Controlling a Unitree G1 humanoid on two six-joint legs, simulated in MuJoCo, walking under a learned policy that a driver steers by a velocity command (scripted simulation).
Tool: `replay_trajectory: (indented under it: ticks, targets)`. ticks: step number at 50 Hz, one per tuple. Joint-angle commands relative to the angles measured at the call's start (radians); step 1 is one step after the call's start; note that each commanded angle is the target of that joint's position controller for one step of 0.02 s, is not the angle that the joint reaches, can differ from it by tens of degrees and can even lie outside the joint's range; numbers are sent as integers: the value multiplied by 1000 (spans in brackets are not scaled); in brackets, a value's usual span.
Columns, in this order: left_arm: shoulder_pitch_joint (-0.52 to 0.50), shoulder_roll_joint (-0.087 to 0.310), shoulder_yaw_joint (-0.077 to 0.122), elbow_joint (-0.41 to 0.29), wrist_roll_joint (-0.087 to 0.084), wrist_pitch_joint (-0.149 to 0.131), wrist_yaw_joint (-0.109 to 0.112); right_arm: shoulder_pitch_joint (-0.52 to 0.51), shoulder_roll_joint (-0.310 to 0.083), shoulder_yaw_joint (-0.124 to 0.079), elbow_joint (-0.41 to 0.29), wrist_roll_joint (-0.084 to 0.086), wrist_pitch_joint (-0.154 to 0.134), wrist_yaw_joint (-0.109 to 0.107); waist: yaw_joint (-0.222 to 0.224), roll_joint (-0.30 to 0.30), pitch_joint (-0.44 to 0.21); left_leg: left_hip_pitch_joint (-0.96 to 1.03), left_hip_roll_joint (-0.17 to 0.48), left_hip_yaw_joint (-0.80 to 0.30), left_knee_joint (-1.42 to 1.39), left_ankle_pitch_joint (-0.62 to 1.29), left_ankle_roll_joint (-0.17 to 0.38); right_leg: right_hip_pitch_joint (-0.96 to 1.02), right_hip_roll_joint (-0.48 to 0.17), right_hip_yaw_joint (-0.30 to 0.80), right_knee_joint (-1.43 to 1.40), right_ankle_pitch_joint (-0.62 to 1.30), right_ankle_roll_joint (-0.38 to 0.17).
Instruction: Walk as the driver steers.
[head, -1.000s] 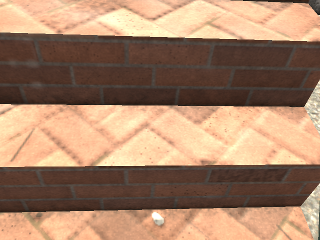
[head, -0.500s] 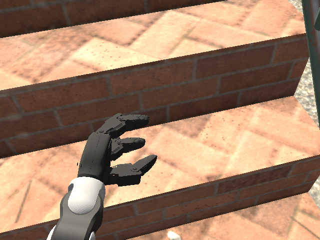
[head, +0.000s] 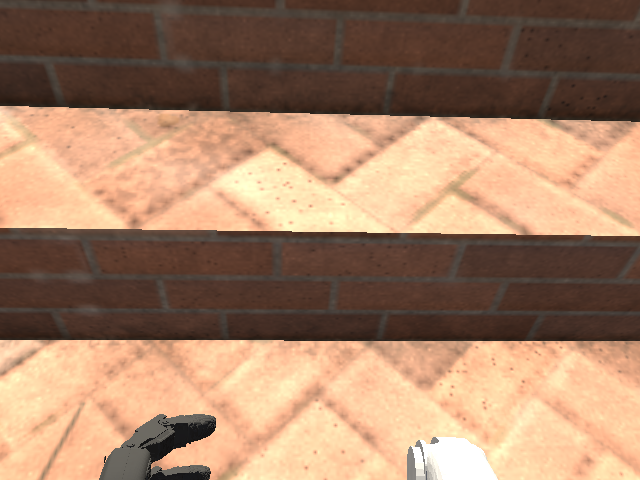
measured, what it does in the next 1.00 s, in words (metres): climbs: right foot 0.24 m higher, then left foot 0.24 m higher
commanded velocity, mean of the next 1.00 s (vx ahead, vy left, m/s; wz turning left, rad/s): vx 1.00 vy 0.00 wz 0.00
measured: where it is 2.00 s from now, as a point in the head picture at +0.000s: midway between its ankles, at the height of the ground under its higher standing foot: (473, 217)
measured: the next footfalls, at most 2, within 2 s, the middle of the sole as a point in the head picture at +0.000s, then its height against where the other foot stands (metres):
right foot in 0.08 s outside the picture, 0.24 m higher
left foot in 0.84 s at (219, 415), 0.24 m higher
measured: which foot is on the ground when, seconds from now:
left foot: down 0.00-0.12, up 0.14-0.82, down 0.84-1.00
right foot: up 0.00-0.06, down 0.08-0.88, up 0.90-1.00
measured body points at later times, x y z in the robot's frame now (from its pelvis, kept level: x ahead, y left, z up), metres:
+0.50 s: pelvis +0.13 -0.06 +0.22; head +0.09 -0.07 +0.67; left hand +0.22 +0.18 +0.11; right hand +0.32 -0.21 +0.13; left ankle +0.19 +0.10 -0.09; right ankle +0.16 -0.13 -0.50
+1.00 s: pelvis +0.27 +0.05 +0.36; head +0.27 +0.03 +0.81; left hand +0.36 +0.31 +0.27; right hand +0.45 -0.16 +0.23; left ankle +0.38 +0.14 -0.26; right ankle +0.26 -0.13 -0.09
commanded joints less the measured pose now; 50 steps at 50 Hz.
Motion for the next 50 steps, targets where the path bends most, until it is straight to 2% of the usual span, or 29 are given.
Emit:
replay_trajectory:
  ticks: [1,2,3,4,5,6,7,8,9,11,13,16,20,23,26,35,36,37,38,39,40,41,42,43,44,45,46,48,50]
  targets:
    - [-361,43,-14,-253,-1,-19,-18,30,-169,-58,16,44,0,-21,-47,170,104,-99,171,-34,-518,228,205,162,-124,-128,-561,-75,-61]
    - [-202,-9,-55,-202,-20,-2,-30,-15,-194,-47,-17,80,12,-24,-19,221,-17,-246,161,87,-550,661,272,606,-28,-193,-844,-319,-85]
    - [77,82,16,-70,-41,0,-37,-36,-263,-42,-52,92,-17,-15,78,210,-225,-195,191,70,-258,1811,306,962,130,-309,-714,-270,-24]
    - [212,113,33,-1,-40,-11,-27,-39,-322,-61,-55,90,-45,12,86,224,-488,-172,233,-7,68,2149,276,1197,116,-161,-786,-207,-50]
    - [459,233,81,31,-7,-2,-10,-91,-396,-79,-82,105,-65,45,218,77,-665,-213,208,-61,384,1962,253,1324,34,155,-1031,-305,-64]
    - [598,357,125,79,51,21,11,-196,-336,-71,-128,83,-65,82,292,-216,-689,-348,32,-105,749,1527,229,1307,-68,570,-1421,-692,-113]
    - [421,363,149,95,33,35,13,-283,-171,-56,-177,-12,-46,93,213,-404,-611,-589,-209,-229,1279,571,193,1206,-160,914,-1724,-911,-141]
    - [106,279,136,36,28,40,-1,-423,24,-12,-311,-61,-27,62,119,-253,-482,-811,-234,-420,1744,494,143,1054,-191,853,-1684,-782,-44]
    - [-18,210,115,84,30,35,-5,-473,97,24,-382,-71,-8,53,16,-110,-353,-928,-215,-367,1915,508,137,895,-208,729,-1610,-722,-7]
    - [-12,56,59,248,9,1,-15,-284,131,58,-363,-64,35,31,-161,-3,-29,-1001,-156,-290,1919,489,139,606,-180,422,-1618,-488,40]
    - [4,42,40,304,2,-31,-27,-135,93,59,-291,-18,83,12,-203,-6,48,-1021,-170,-237,1950,484,93,519,-182,230,-1671,-330,32]
    - [70,107,41,347,-26,-90,-46,-192,80,66,-293,31,142,-7,-174,41,121,-1057,-172,-176,1805,474,48,484,-161,87,-1774,-229,64]
    - [160,171,72,336,-34,-127,-31,-280,75,46,-300,8,143,-22,-108,52,49,-1273,-163,-184,1967,481,60,772,-240,128,-1833,-161,15]
    - [271,161,88,351,-19,-143,-4,-346,104,51,-304,34,129,-32,-38,-5,19,-1468,-158,-172,2116,399,69,1033,-315,163,-1882,-79,-22]
    - [416,147,82,416,-25,-154,8,-409,113,73,-330,19,128,-10,-10,-10,25,-1671,-70,-138,2177,259,102,1297,-346,208,-1969,-146,7]
    - [494,118,76,502,-26,-161,14,-571,111,106,-415,40,121,1,4,-80,84,-1492,127,91,1771,145,125,1292,-313,41,-2215,25,-75]
    - [508,145,93,513,-13,-159,8,-626,115,107,-453,27,127,8,19,-77,46,-1442,114,114,1724,90,143,1335,-297,5,-2240,113,-69]
    - [525,167,101,514,-39,-155,16,-679,122,127,-476,27,129,20,56,-101,32,-1290,130,153,1486,-63,169,1330,-318,-33,-2378,238,-106]
    - [500,100,86,533,-50,-140,17,-602,137,134,-450,27,138,20,31,-112,21,-1088,121,160,1369,-114,201,1256,-294,-116,-2379,415,-124]
    - [434,67,65,515,-90,-135,9,-542,112,139,-427,54,145,15,-41,-138,6,-702,32,189,1033,-263,215,1064,-208,-214,-2308,1012,-168]
    - [538,118,53,499,-101,-161,3,-382,50,107,-365,71,152,14,-32,-167,-138,-464,-101,305,1079,-446,186,1113,-269,-185,-2126,1714,-237]
    - [505,214,73,505,-104,-186,-21,-112,18,86,-293,62,158,4,-158,-227,-301,-302,-134,235,1022,-447,201,1221,-359,-166,-1845,2124,-237]
    - [573,210,74,462,-128,-210,-57,-151,-48,65,-255,43,120,-7,-59,-78,-491,51,-62,39,993,-370,236,953,-288,-41,-1597,2037,-191]
    - [477,376,123,430,-134,-243,-106,123,-116,27,-253,17,152,-40,-231,-53,-629,83,26,-271,699,-547,215,958,-260,-35,-1387,1746,-197]
    - [328,314,134,344,-107,-245,-140,106,-247,-27,-217,-17,173,-58,-218,312,-607,82,147,-723,338,-946,239,692,-62,22,-1110,1151,-179]
    - [194,191,132,255,-28,-226,-137,7,-278,-70,-220,-15,178,-55,-198,258,-521,-9,223,-1005,67,-1096,180,489,58,240,-627,624,-133]
    - [19,24,99,123,10,-194,-101,-274,-256,-73,-245,-17,173,-46,-124,143,-411,-161,253,-925,138,-923,113,309,121,398,-208,585,-78]
    - [76,-119,43,37,48,-129,-54,-504,-101,-23,-141,-6,147,-32,122,110,-103,-580,244,-521,278,-729,68,158,97,248,27,600,-55]
    - [299,-83,32,116,-1,-86,-31,-506,-12,18,-39,-13,117,-13,233,109,-9,-737,216,-242,241,-506,79,174,104,158,91,603,-7]
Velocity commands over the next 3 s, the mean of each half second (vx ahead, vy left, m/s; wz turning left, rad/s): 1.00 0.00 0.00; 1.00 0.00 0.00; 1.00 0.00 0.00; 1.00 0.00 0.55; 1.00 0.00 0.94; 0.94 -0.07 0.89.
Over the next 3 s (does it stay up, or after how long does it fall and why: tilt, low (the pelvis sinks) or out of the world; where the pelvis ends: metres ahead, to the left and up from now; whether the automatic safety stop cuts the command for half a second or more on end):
stays up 0.73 0.05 0.80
